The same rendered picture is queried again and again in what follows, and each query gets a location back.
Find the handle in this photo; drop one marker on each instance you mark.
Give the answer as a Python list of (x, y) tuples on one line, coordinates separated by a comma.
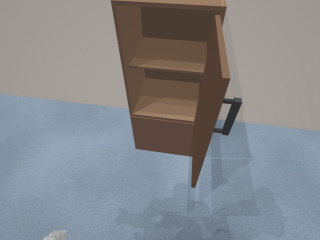
[(233, 111)]

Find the left robot hand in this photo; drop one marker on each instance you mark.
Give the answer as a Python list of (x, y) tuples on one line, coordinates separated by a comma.
[(57, 235)]

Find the cupboard door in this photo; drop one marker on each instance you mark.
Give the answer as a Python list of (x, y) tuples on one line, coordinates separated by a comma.
[(215, 81)]

